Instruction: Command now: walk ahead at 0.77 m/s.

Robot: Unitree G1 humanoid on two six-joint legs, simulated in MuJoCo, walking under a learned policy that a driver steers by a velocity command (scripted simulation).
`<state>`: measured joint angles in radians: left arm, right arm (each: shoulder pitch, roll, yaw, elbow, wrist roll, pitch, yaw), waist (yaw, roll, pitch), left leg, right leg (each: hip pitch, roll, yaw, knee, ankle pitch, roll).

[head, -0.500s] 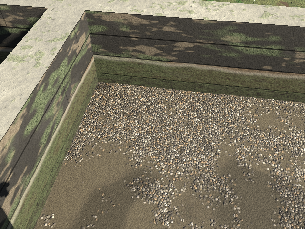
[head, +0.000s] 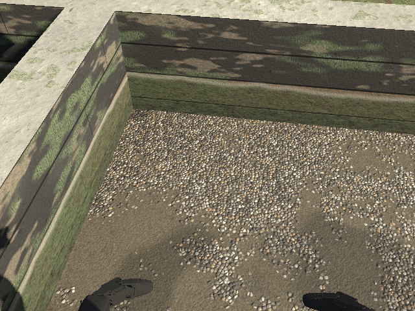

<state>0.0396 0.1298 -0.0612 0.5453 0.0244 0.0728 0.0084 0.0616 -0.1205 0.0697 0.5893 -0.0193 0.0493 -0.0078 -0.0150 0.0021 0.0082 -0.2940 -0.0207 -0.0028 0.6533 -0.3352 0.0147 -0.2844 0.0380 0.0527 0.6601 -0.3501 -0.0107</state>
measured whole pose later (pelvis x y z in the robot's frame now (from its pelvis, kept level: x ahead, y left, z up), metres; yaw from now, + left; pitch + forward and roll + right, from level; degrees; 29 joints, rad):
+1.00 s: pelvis +0.02 +0.01 +0.03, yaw +1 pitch +0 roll +0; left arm 0.26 0.23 -0.07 0.66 0.04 0.09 0.02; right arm 0.31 -0.23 0.06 0.69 -0.03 0.07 0.01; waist -0.01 -0.01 -0.03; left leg -0.11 -0.04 -0.01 0.27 -0.16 0.03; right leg -0.10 0.01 0.07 0.30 -0.20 0.00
